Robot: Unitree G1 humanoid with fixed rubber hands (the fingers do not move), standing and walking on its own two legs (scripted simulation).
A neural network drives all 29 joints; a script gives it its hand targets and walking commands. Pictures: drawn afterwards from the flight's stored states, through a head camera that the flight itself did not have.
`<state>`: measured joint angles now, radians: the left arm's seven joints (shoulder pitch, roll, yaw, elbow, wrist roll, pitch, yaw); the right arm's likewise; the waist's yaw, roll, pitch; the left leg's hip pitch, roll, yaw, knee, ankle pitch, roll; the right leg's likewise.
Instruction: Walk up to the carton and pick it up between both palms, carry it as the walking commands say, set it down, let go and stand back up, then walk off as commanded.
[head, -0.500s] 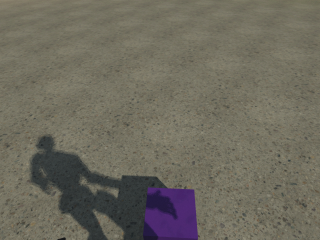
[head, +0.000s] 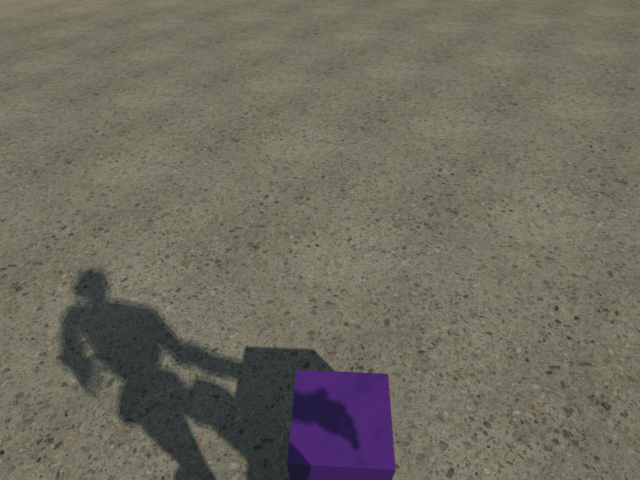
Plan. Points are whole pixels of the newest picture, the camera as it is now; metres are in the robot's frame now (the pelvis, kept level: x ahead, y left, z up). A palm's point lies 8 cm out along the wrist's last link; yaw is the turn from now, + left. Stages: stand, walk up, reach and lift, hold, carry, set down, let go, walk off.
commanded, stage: stand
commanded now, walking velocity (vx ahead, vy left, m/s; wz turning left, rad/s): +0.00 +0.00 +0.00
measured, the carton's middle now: (340, 435) +0.44 -0.01 -0.65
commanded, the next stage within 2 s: walk off in 0.42 s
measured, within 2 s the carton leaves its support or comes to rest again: neither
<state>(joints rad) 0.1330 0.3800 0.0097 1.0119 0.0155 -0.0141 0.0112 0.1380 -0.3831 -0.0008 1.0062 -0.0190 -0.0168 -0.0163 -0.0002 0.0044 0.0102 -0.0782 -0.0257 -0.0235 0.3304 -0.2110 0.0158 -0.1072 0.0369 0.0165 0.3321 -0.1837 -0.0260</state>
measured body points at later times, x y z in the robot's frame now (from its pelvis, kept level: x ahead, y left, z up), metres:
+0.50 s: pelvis +0.00 +0.00 +0.00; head -0.01 +0.00 +0.45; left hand +0.10 +0.32 -0.11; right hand +0.10 -0.31 -0.11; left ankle -0.02 +0.11 -0.75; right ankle +0.00 -0.10 -0.75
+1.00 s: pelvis +0.08 -0.02 -0.01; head +0.09 -0.04 +0.44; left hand +0.10 +0.25 -0.15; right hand +0.07 -0.30 -0.17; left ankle +0.00 +0.10 -0.70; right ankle +0.03 -0.11 -0.75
